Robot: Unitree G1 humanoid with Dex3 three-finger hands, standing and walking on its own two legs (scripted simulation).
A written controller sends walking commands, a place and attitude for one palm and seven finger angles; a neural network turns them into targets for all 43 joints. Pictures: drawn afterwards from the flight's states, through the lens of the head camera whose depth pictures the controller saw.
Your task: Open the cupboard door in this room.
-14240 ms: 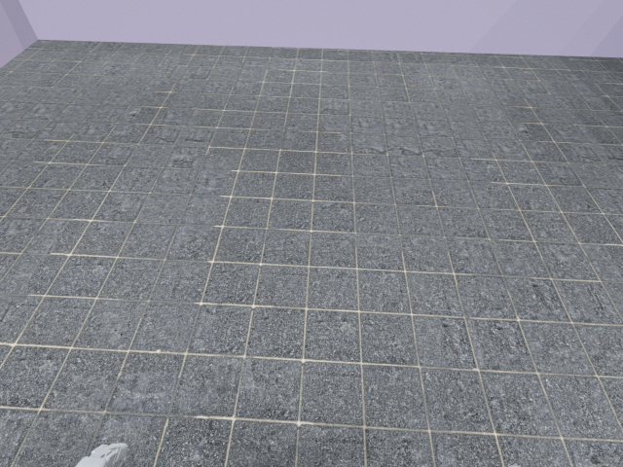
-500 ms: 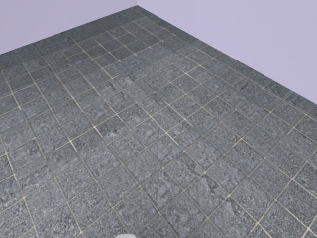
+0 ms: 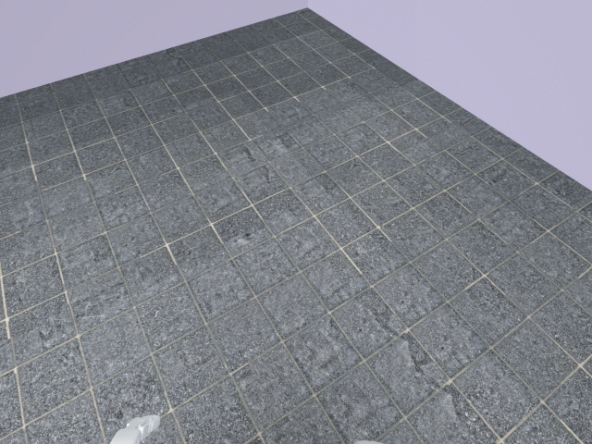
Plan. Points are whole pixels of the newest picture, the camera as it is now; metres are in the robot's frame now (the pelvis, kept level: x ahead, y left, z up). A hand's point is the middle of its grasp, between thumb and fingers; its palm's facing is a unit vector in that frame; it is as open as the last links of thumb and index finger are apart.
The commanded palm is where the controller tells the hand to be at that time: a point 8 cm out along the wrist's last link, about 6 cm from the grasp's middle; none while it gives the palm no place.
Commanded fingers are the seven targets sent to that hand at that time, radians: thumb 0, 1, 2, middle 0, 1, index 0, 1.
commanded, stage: turn or walk to find it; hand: left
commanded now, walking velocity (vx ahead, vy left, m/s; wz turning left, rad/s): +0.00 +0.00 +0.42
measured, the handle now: out of the picture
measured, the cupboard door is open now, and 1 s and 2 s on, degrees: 0 0 0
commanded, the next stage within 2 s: none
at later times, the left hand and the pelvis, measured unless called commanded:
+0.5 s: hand out of the picture -0.03 +0.17 -0.16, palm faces +0.28 -0.92 -0.26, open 7.3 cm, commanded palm none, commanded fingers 0.00 0.90 0.90 -0.20 -0.30 -0.20 -0.30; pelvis -0.02 -0.03 +0.00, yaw +15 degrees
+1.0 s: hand out of the picture -0.04 +0.21 -0.16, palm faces +0.44 -0.86 -0.26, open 7.4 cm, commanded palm none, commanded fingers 0.00 0.90 0.90 -0.20 -0.30 -0.20 -0.30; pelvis -0.04 -0.01 +0.00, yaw +26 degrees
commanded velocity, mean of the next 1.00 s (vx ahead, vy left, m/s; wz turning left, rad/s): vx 0.00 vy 0.00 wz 0.42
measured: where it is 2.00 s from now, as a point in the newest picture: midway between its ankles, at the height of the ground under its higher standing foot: outside the picture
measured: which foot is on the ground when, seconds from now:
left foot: down 0.00-0.08, up 0.10-0.58, down 0.60-1.00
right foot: up 0.00-0.04, down 0.06-0.60, up 0.62-1.00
